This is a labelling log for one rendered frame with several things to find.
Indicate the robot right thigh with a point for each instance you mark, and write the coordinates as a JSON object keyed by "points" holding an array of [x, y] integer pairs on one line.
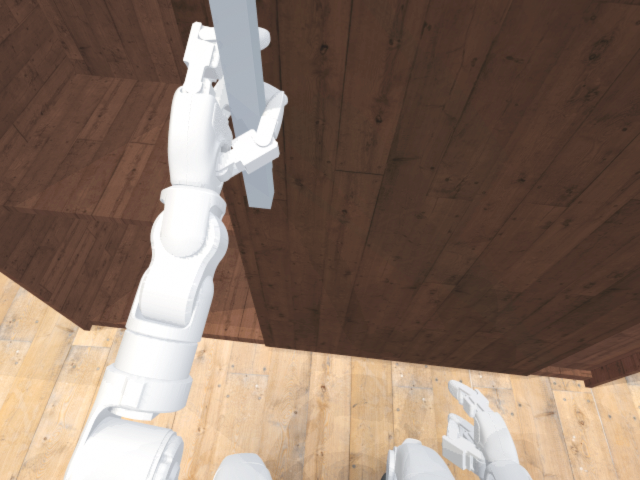
{"points": [[411, 461]]}

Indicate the handle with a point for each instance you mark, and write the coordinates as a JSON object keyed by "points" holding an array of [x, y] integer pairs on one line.
{"points": [[237, 34]]}

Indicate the robot left thigh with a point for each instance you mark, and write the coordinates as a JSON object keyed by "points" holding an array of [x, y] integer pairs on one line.
{"points": [[242, 466]]}

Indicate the robot left forearm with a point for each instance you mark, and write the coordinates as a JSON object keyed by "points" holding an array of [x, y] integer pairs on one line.
{"points": [[168, 315]]}

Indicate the robot left hand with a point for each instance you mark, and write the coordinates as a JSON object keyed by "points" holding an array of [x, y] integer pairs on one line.
{"points": [[198, 126]]}

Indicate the robot right hand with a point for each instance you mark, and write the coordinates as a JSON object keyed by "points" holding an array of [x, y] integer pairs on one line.
{"points": [[474, 447]]}

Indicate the robot right forearm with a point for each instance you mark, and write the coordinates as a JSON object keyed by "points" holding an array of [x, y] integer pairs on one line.
{"points": [[506, 470]]}

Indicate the robot left upper arm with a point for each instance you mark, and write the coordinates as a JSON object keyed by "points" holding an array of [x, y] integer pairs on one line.
{"points": [[120, 449]]}

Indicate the robot thigh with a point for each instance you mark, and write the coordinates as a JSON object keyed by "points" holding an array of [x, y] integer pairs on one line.
{"points": [[242, 466], [411, 461]]}

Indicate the wardrobe door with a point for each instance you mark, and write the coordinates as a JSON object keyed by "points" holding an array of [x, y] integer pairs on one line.
{"points": [[612, 349], [458, 182]]}

